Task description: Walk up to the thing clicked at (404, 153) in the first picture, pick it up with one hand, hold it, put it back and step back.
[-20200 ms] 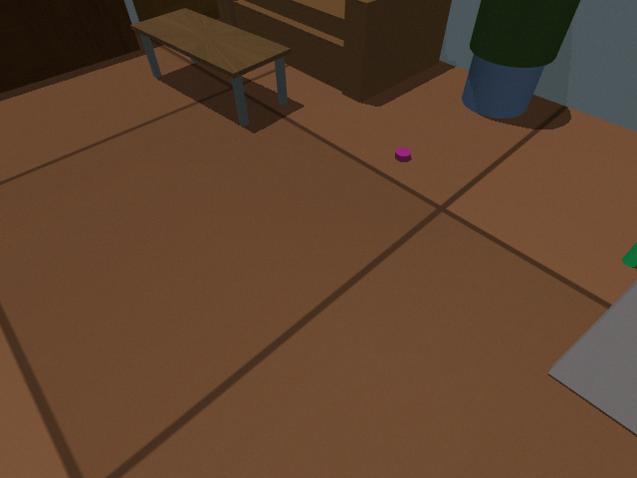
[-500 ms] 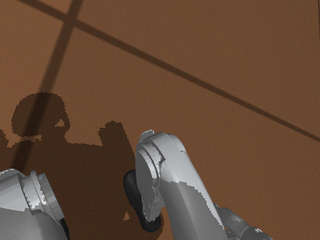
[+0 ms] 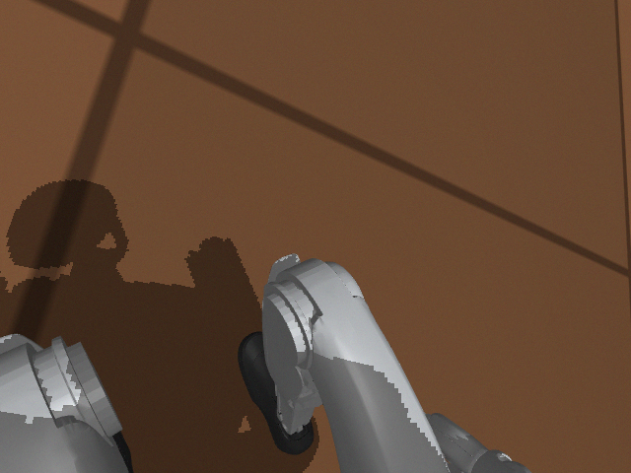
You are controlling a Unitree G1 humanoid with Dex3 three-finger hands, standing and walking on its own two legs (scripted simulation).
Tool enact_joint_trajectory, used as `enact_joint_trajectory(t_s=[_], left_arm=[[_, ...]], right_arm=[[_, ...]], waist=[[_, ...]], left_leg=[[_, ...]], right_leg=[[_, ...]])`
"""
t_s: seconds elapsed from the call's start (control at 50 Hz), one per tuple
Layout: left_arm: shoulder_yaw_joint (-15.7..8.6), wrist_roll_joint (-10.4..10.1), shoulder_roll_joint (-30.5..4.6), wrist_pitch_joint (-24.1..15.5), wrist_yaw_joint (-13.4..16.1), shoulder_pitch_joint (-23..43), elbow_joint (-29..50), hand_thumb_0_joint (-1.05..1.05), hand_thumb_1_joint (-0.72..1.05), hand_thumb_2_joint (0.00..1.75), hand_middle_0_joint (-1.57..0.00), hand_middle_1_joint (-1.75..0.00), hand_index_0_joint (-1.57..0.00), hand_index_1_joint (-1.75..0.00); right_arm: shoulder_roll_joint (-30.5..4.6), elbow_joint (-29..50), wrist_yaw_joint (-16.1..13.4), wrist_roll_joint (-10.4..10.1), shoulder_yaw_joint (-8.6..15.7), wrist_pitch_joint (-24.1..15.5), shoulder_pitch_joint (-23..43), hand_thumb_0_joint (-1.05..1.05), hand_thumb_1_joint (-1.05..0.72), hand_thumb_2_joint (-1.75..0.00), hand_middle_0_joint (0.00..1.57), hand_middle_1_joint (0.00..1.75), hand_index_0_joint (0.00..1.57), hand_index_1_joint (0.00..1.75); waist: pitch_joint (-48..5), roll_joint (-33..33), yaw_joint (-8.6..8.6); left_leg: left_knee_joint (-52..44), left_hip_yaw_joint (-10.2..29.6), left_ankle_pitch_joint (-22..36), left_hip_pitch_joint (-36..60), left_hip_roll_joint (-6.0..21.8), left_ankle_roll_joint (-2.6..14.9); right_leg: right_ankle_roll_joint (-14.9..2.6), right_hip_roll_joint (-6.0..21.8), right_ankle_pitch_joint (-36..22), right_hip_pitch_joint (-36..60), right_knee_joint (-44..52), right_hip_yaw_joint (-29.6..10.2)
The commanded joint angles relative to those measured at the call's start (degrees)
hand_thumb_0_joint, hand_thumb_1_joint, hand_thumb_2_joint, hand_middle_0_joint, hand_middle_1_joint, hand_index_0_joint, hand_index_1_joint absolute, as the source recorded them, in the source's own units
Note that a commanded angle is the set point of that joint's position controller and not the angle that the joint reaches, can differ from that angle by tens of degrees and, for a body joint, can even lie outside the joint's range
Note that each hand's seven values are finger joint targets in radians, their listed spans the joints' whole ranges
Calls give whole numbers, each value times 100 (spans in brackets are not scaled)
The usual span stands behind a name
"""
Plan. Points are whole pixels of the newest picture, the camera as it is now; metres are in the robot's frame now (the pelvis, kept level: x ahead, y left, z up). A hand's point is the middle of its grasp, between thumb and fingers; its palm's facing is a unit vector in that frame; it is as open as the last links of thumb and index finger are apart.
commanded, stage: close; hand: left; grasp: from above
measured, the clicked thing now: out of the picture +0.43 +0.37 -0.28
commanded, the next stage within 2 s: settle in 1.14 s
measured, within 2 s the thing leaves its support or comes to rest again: leaves its support in 1.50 s
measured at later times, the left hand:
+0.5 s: hand out of the picture +0.41 +0.36 -0.26, palm faces -0.42 -0.20 -0.88, open 11.4 cm
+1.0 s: hand out of the picture +0.42 +0.36 -0.25, palm faces -0.42 -0.19 -0.89, open 9.6 cm
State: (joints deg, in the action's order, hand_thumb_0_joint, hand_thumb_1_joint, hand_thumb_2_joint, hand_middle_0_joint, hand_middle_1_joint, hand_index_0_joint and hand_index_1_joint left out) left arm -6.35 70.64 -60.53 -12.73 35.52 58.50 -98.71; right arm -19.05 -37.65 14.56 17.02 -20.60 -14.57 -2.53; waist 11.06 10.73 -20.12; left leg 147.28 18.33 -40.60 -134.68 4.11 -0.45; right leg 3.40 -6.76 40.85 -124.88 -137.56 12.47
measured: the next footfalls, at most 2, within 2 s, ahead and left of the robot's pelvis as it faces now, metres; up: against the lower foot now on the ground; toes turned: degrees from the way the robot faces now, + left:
none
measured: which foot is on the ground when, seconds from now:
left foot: down 0.00-1.00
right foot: down 0.00-1.00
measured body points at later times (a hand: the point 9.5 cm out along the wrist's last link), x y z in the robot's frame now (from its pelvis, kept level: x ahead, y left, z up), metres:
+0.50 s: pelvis +0.00 +0.00 +0.00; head +0.26 +0.15 +0.33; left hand +0.43 +0.36 -0.21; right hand +0.08 -0.24 -0.06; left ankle +0.06 +0.13 -0.27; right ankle +0.11 -0.11 -0.27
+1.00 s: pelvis +0.00 +0.00 +0.00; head +0.26 +0.15 +0.33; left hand +0.43 +0.37 -0.20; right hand +0.09 -0.24 -0.06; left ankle +0.06 +0.13 -0.27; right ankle +0.11 -0.11 -0.27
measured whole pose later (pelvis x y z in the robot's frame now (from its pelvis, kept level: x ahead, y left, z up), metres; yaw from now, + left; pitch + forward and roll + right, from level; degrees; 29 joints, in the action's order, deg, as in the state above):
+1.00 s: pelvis +0.00 +0.00 +0.00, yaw +0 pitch +25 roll -15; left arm -5.5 70.0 -60.6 -12.5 35.3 58.7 -98.7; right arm -19.2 -36.9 13.8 16.9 -20.8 -13.7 -1.9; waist 11.3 10.7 -20.1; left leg 146.8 18.2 -40.0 -134.5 4.2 -0.3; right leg 3.5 -6.8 40.1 -124.8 -137.0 12.4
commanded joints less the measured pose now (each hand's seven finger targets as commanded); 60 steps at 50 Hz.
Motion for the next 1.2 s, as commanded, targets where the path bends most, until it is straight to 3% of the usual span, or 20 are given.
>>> enact_joint_trajectory(t_s=[0.0, 0.08, 0.1, 0.14, 0.16, 0.18, 0.26, 0.28, 0.3, 0.34, 0.52, 0.64, 0.76, 0.88, 0.94, 0.96, 1.0, 1.02, 1.12, 1.18], left_arm=[[24, -69, -1215, 26, 206, 1252, 503, 0, -30, 80, -19, -98, -22, -95], [-139, -111, -1369, 34, 190, 1174, 490, 0, -24, 76, -22, -97, -25, -93], [70, -89, -1209, 39, 128, 1302, 532, 0, -23, 74, -23, -96, -27, -92], [10, -123, -1269, 38, 72, 1393, 627, 0, -21, 72, -24, -95, -28, -90], [176, -134, -1138, -12, 41, 1551, 857, 0, -20, 71, -25, -94, -29, -89], [-28, -167, -1306, 11, 78, 1163, 403, 0, -21, 71, -25, -93, -29, -89], [37, -143, -1241, -102, 77, 1355, 734, 0, -11, 67, -30, -92, -35, -87], [6, -104, -1308, -66, 82, 1164, 438, 0, -12, 65, -31, -90, -35, -85], [-63, -105, -1431, -114, 99, 1375, 804, 0, -12, 65, -31, -89, -35, -84], [30, -79, -1218, -112, 112, 1119, 417, 0, -7, 64, -34, -88, -39, -83], [61, -66, -1198, -121, 340, 1178, 391, 0, 12, 59, -47, -83, -53, -78], [145, -99, -1052, -18, 293, 1183, 428, 0, 21, 51, -54, -78, -60, -72], [58, -114, -1283, -19, 229, 1336, 735, 0, 28, 52, -61, -74, -66, -69], [-5, -142, -1269, 13, 204, 1255, 608, 0, 39, 50, -70, -71, -75, -66], [141, -130, -1079, 29, 137, 1151, 383, 0, 44, 53, -75, -70, -80, -65], [135, -111, -1243, -22, 125, 1463, 742, 0, 46, 50, -76, -69, -81, -64], [25, -122, -1331, -1, 117, 1260, 651, 0, 48, 51, -79, -67, -84, -63], [75, -150, -1104, 19, 119, 991, 268, 0, 50, 51, -80, -67, -85, -62], [2, -121, -1316, -32, 131, 1148, 432, 0, 59, 53, -88, -66, -92, -62], [182, -164, -1017, -16, 92, 1110, 419, 0, 64, 57, -92, -66, -96, -62]], right_arm=[[-1945, -88, -49, -67, 579, -31, -913, 0, -90, -90, 20, 30, 20, 30], [-2001, -35, -83, -77, 624, 31, -982, 0, -89, -90, 20, 30, 20, 30], [-1949, 8, -70, -92, 608, 21, -938, 0, -90, -90, 20, 30, 20, 30], [-1952, -53, -57, -97, 597, 8, -965, 0, -89, -90, 20, 30, 20, 30], [-1987, 21, -57, -102, 610, 11, -958, 0, -89, -90, 20, 30, 20, 30], [-2013, 0, -89, -130, 627, 38, -880, 0, -90, -90, 20, 30, 20, 30], [-1964, 23, -112, -101, 594, 92, -928, 0, -89, -90, 20, 30, 20, 30], [-1968, 38, -115, -89, 576, 105, -937, 0, -89, -90, 20, 30, 20, 30], [-1999, 50, -129, -113, 573, 119, -900, 0, -89, -90, 20, 30, 20, 30], [-1931, 33, -128, -112, 551, 131, -862, 0, -89, -90, 20, 30, 20, 30], [-1956, 30, -196, -24, 508, 141, -787, 0, -89, -90, 20, 30, 20, 30], [-1932, -18, -160, -36, 512, 65, -856, 0, -89, -90, 20, 30, 20, 30], [-1988, 5, -147, -79, 565, 67, -900, 0, -89, -90, 20, 30, 20, 30], [-1959, -11, -146, -68, 527, 69, -886, 0, -89, -90, 20, 30, 20, 30], [-1935, 26, -146, -66, 519, 91, -872, 0, -89, -90, 20, 30, 20, 30], [-2003, 8, -145, -65, 557, 73, -952, 0, -89, -90, 20, 30, 20, 30], [-1977, 0, -153, -68, 527, 96, -935, 0, -89, -90, 20, 30, 20, 30], [-1921, 47, -160, -62, 520, 113, -890, 0, -89, -90, 20, 30, 20, 30], [-1954, 65, -180, -57, 500, 141, -950, 0, -89, -90, 20, 30, 20, 30], [-1927, 82, -171, -60, 487, 134, -929, 0, -89, -90, 20, 30, 20, 30]], waist=[[-3487, -3289, -289], [-3600, -3286, -214], [-3477, -3327, -267], [-3634, -3376, -287], [-3620, -3457, -314], [-3524, -3178, -250], [-3551, -3293, -224], [-3493, -3216, -241], [-3742, -3245, -193], [-3443, -3142, -274], [-3309, -3001, -332], [-3399, -3218, -335], [-3513, -3302, -249], [-3596, -3309, -244], [-3283, -3036, -345], [-3359, -3263, -337], [-3620, -3269, -234], [-3430, -3009, -288], [-3377, -3147, -257], [-3425, -2932, -365]], left_leg=[[-1430, -629, 1287, 2876, 189, 26], [-1519, -658, 1281, 2872, 185, 33], [-1499, -656, 1235, 2838, 175, 29], [-1485, -562, 1316, 3053, 194, 5], [-1504, -595, 1352, 3011, 179, 14], [-1500, -598, 1210, 2851, 201, 38], [-1495, -642, 1248, 2828, 176, 44], [-1493, -653, 1269, 2889, 191, 49], [-1471, -617, 1362, 2959, 196, 44], [-1437, -632, 1240, 2807, 197, 41], [-1463, -629, 973, 2659, 210, 48], [-1510, -547, 1200, 2924, 214, -2], [-1481, -600, 1256, 2889, 200, 13], [-1521, -602, 1317, 2934, 198, 7], [-1484, -614, 1071, 2720, 195, 42], [-1492, -618, 1114, 2792, 177, 35], [-1461, -622, 1284, 2886, 183, 36], [-1491, -619, 1158, 2749, 192, 47], [-1527, -615, 1046, 2768, 181, 39], [-1438, -617, 1183, 2763, 192, 63]], right_leg=[[-369, -169, -1837, 1724, 1165, 544], [-393, -192, -1800, 1915, 1266, 485], [-405, -170, -1751, 1769, 1189, 478], [-394, -146, -1790, 1662, 1118, 569], [-410, -168, -1816, 1697, 1150, 532], [-391, -179, -1745, 1795, 1225, 509], [-392, -189, -1750, 1783, 1227, 514], [-391, -190, -1774, 1881, 1242, 475], [-385, -196, -1837, 1849, 1208, 531], [-378, -188, -1752, 1769, 1163, 519], [-373, -211, -1562, 1795, 1307, 504], [-367, -179, -1765, 1697, 1179, 596], [-379, -181, -1799, 1766, 1197, 516], [-375, -181, -1834, 1825, 1207, 549], [-370, -195, -1649, 1745, 1272, 506], [-383, -180, -1663, 1668, 1229, 522], [-374, -186, -1792, 1838, 1224, 514], [-372, -195, -1718, 1883, 1269, 493], [-385, -181, -1589, 1776, 1268, 505], [-344, -219, -1755, 1862, 1295, 506]])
